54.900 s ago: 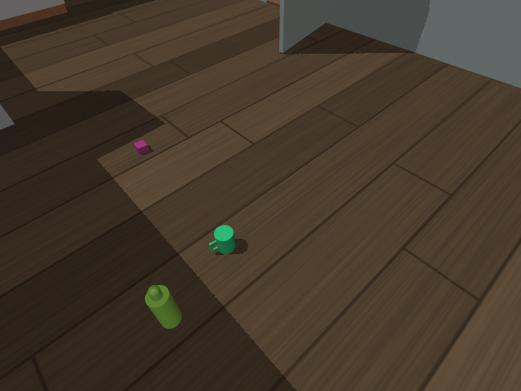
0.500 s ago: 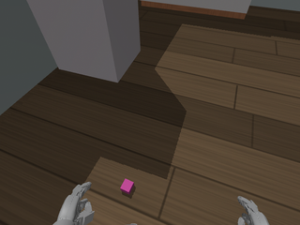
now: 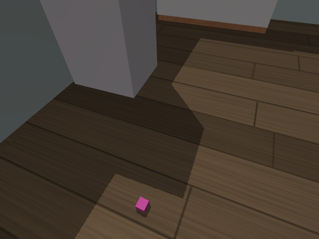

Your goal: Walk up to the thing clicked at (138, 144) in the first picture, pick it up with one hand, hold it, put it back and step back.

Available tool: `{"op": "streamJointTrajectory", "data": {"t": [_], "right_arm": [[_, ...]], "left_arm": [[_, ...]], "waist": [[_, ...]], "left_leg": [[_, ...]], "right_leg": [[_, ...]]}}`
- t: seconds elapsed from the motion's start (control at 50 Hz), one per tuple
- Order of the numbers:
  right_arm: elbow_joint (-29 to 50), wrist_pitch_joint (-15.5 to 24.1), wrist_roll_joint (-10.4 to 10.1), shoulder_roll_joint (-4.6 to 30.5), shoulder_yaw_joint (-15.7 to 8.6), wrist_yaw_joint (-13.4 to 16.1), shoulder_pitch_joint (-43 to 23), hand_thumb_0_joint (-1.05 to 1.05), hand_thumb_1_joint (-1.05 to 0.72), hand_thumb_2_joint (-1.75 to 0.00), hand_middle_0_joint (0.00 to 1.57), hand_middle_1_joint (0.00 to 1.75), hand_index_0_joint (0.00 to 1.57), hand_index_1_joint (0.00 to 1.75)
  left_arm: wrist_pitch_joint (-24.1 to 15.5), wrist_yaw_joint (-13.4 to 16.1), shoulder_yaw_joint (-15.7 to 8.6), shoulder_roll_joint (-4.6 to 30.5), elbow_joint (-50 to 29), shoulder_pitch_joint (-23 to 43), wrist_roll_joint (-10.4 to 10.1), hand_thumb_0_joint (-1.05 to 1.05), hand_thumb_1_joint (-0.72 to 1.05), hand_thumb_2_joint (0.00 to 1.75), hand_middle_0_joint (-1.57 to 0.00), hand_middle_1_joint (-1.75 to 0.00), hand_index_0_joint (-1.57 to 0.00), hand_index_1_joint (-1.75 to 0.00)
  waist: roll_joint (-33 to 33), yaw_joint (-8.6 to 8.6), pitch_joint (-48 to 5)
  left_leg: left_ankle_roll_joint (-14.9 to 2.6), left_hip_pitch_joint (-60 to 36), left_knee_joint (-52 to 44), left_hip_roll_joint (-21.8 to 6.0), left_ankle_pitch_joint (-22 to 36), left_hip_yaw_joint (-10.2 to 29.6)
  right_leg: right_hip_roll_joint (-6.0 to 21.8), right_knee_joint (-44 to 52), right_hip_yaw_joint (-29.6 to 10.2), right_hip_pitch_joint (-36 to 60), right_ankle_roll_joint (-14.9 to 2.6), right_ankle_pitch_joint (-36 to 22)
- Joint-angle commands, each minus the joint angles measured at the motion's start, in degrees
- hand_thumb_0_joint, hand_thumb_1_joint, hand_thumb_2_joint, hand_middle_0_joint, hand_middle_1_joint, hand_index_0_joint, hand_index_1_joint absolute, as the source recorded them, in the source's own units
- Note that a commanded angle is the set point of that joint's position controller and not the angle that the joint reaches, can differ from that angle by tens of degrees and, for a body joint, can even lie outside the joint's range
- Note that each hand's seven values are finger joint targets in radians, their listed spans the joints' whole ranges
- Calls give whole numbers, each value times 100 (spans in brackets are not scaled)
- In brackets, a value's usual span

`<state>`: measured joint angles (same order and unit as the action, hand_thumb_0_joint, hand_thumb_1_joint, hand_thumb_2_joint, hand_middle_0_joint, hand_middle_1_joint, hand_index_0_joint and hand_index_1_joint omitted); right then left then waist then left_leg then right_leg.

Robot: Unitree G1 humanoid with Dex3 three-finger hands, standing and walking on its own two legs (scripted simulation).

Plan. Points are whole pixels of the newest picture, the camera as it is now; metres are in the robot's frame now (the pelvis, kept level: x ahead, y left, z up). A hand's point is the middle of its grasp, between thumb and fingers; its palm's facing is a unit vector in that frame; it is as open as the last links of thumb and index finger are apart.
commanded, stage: stand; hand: left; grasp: from above
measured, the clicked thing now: (142, 204) +0.46 +0.18 -0.75
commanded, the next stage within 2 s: step back in 1.94 s
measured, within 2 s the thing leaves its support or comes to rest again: neither
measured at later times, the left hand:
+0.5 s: hand out of the picture +0.04 +0.22 -0.15, palm faces +0.01 -0.94 -0.34, open 7.3 cm
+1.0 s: hand out of the picture +0.09 +0.21 -0.14, palm faces +0.01 -0.94 -0.34, open 7.3 cm
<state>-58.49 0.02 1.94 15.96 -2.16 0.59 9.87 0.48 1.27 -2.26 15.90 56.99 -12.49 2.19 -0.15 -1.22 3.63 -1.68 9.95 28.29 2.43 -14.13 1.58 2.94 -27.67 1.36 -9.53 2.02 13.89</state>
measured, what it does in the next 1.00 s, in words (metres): stands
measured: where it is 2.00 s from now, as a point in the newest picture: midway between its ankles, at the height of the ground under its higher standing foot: outside the picture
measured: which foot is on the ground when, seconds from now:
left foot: down 0.00-1.00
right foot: down 0.00-1.00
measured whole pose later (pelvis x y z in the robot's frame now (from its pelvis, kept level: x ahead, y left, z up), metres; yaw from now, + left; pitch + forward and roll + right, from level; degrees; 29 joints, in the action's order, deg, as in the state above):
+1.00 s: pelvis +0.01 -0.03 +0.01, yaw +0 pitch -4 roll +0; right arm -65.1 0.0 0.9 18.7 -1.0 0.4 6.6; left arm -0.8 0.5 -1.9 17.6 65.4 -5.6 1.4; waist -1.1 -0.1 3.7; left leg 1.1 4.3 17.7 -0.4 -9.7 2.5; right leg 0.2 -18.3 2.3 -4.5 -0.5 10.1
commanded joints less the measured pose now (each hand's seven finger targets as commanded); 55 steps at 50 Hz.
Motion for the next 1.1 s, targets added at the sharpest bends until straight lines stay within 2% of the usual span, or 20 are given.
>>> {"op": "streamJointTrajectory", "data": {"t": [0.0,0.02,0.06,0.1,0.14,0.2,0.3,0.38,0.56,0.62,0.64,0.66,0.68,0.7,0.72,0.76,0.82,0.94,0.98,1.08], "right_arm": [[218,141,-27,1149,-274,97,-285,0,-90,-90,20,30,20,30],[183,132,-26,1142,-278,90,-315,0,-90,-90,20,30,20,30],[112,93,-31,1136,-268,68,-320,0,-90,-90,20,30,20,30],[59,102,-32,1166,-275,75,-319,0,-90,-90,20,30,20,30],[13,91,-33,1170,-268,70,-384,0,-90,-90,20,30,20,30],[-35,87,-53,1124,-251,48,-443,0,-90,-90,20,30,20,30],[-152,67,-49,1164,-218,43,-352,0,-90,-90,20,30,20,30],[-170,93,-62,1180,-199,46,-400,0,-90,-90,20,30,20,30],[-290,111,-74,1236,-118,70,-419,0,-90,-90,20,30,20,30],[-301,123,-82,1277,-108,85,-437,0,-90,-90,20,30,20,30],[-327,118,-87,1239,-86,83,-445,0,-90,-90,20,30,20,30],[-313,118,-88,1280,-106,84,-489,0,-90,-90,20,30,20,30],[-340,105,-90,1275,-89,85,-435,0,-90,-90,20,30,20,30],[-323,105,-82,1286,-96,85,-441,0,-90,-90,20,30,20,30],[-351,90,-88,1279,-93,87,-475,0,-90,-90,20,30,20,30],[-344,98,-84,1295,-92,88,-466,0,-90,-90,20,30,20,30],[-325,127,-86,1313,-91,83,-519,0,-90,-90,20,30,20,30],[-330,136,-87,1333,-85,73,-572,0,-90,-90,20,30,20,30],[-347,134,-84,1361,-79,72,-545,0,-90,-90,20,30,20,30],[-336,130,-96,1360,-86,58,-603,0,-90,-90,20,30,20,30]], "left_arm": [[-170,96,-176,1050,-180,313,-20,0,90,90,-20,-30,-20,-30],[-182,105,-183,1065,-120,323,-14,0,90,90,-20,-30,-20,-30],[-182,90,-162,1072,-22,332,-16,0,90,90,-20,-30,-20,-30],[-179,82,-162,1088,62,336,-26,0,90,90,-20,-30,-20,-30],[-161,80,-161,1108,164,336,-19,0,90,90,-20,-30,-20,-30],[-193,76,-133,1124,253,296,-17,0,90,90,-20,-30,-20,-30],[-192,73,-145,1222,331,422,-42,0,90,90,-20,-30,-20,-30],[-211,71,-133,1230,403,445,-47,0,90,90,-20,-30,-20,-30],[-221,64,-132,1289,480,627,-91,0,90,90,-20,-30,-20,-30],[-228,64,-142,1286,478,677,-112,0,90,90,-20,-30,-20,-30],[-220,60,-132,1290,515,654,-111,0,90,90,-20,-30,-20,-30],[-223,65,-130,1282,512,639,-105,0,90,90,-20,-30,-20,-30],[-223,59,-134,1303,520,711,-105,0,90,90,-20,-30,-20,-30],[-223,62,-149,1327,497,747,-107,0,90,90,-20,-30,-20,-30],[-220,61,-142,1317,535,727,-109,0,90,90,-20,-30,-20,-30],[-216,53,-158,1355,511,832,-108,0,90,90,-20,-30,-20,-30],[-225,41,-159,1355,499,819,-105,0,90,90,-20,-30,-20,-30],[-231,21,-148,1372,488,904,-106,0,90,90,-20,-30,-20,-30],[-225,13,-146,1391,482,955,-110,0,90,90,-20,-30,-20,-30],[-227,6,-129,1398,496,912,-99,0,90,90,-20,-30,-20,-30]], "waist": [[-97,72,-3],[-44,50,-65],[-13,58,125],[-86,66,-56],[-190,52,75],[98,19,90],[-38,61,72],[22,69,-137],[3,69,-250],[-28,82,-444],[52,58,-258],[53,60,-374],[88,89,-272],[69,86,-342],[131,67,-214],[25,94,-236],[-32,69,-344],[39,76,-351],[-5,102,-348],[-7,80,-351]], "left_leg": [[-41,73,-1087,-692,13,853],[-46,62,-1044,-675,139,807],[-36,263,-1181,-668,-217,834],[-34,78,-1226,-690,-118,823],[-14,218,-1375,-720,-470,892],[-12,57,-1256,-677,-25,797],[-15,120,-1307,-702,-219,788],[-11,-184,-1204,-719,353,699],[19,-292,-1212,-796,1014,625],[17,-458,-1131,-820,1387,554],[48,-364,-1215,-817,1217,593],[31,-479,-1173,-830,1382,562],[55,-361,-1224,-812,1163,566],[36,-388,-1200,-833,1289,533],[54,-310,-1253,-819,1092,572],[67,-300,-1285,-833,1060,547],[69,-408,-1277,-862,1250,550],[85,-384,-1305,-883,1258,533],[82,-379,-1329,-881,1028,527],[73,-418,-1331,-895,1072,534]], "right_leg": [[254,749,-370,51,-243,-97],[308,802,-400,196,-247,-153],[277,900,-398,179,-225,158],[304,930,-413,219,-239,-36],[263,900,-374,214,-231,115],[325,1093,-427,162,-228,176],[339,1151,-470,194,-232,238],[409,1198,-525,258,-259,-87],[430,1206,-510,507,-269,-769],[462,1156,-518,647,-273,-1276],[419,1201,-482,533,-257,-1075],[441,1189,-471,616,-263,-1252],[417,1247,-493,560,-240,-1030],[445,1202,-485,661,-259,-1229],[409,1284,-475,557,-238,-931],[416,1269,-497,582,-259,-871],[441,1240,-502,632,-272,-1078],[423,1269,-485,633,-266,-1066],[411,1302,-518,593,-271,-868],[405,1310,-484,550,-283,-824]]}}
